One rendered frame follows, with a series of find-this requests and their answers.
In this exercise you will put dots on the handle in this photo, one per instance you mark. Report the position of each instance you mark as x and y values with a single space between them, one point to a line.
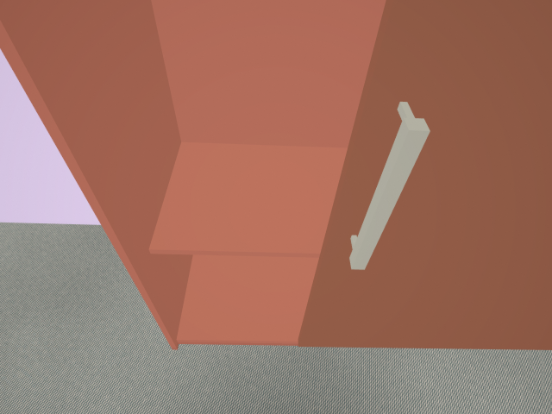
408 144

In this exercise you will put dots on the wardrobe door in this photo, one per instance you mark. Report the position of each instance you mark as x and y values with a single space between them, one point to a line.
465 258

